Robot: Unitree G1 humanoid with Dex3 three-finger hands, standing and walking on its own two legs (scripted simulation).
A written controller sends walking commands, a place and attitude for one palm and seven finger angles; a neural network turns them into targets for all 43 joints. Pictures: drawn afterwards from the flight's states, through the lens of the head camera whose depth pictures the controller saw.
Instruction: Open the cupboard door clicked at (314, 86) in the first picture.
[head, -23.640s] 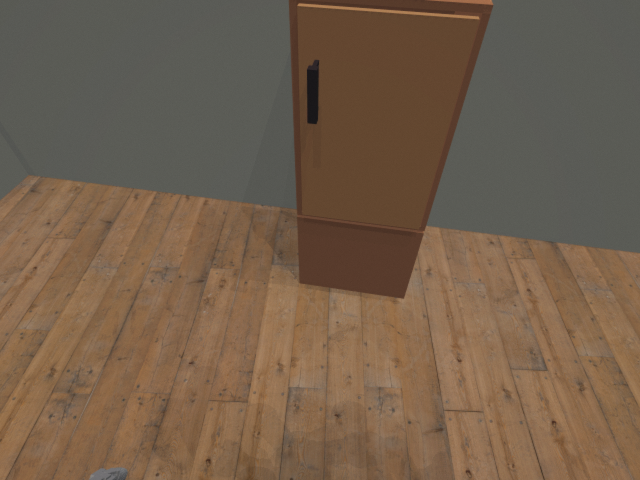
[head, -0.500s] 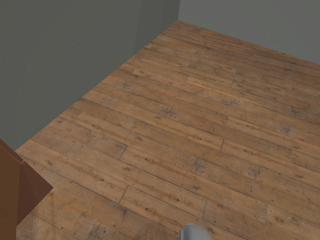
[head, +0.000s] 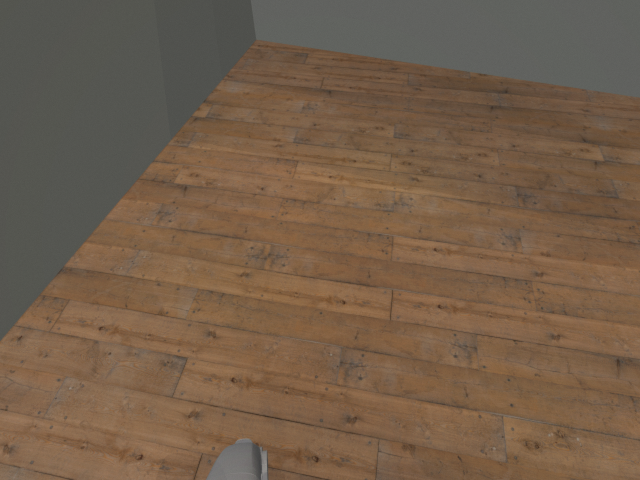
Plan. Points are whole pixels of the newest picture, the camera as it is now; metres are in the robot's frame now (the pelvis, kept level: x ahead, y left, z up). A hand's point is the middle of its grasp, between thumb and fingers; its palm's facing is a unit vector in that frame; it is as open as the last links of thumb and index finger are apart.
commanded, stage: walk to a spot facing it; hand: left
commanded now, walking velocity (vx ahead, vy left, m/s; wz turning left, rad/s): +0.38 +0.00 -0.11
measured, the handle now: out of the picture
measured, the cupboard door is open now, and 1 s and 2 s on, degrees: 52 52 52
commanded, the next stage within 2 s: turn to face it in 0.84 s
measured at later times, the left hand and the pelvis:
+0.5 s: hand (210, 374) +0.29 +0.20 -0.17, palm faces -0.04 -0.98 -0.18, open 7.3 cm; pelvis +0.25 +0.02 +0.00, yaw -6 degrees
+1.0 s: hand (276, 265) +0.51 +0.11 -0.18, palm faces +0.00 -0.99 -0.17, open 7.2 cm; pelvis +0.50 -0.07 +0.00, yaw +0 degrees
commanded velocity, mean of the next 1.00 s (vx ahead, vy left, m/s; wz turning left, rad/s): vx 0.31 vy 0.00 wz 0.08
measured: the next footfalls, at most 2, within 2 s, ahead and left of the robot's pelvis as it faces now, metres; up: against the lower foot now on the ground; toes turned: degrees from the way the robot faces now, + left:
left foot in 0.26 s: +0.28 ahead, +0.13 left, +0.00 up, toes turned +4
right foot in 0.68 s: +0.45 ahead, -0.16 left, +0.00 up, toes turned -15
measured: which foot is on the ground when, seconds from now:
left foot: up 0.00-0.24, down 0.26-0.68, up 0.70-1.00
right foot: down 0.00-0.28, up 0.30-0.66, down 0.68-1.00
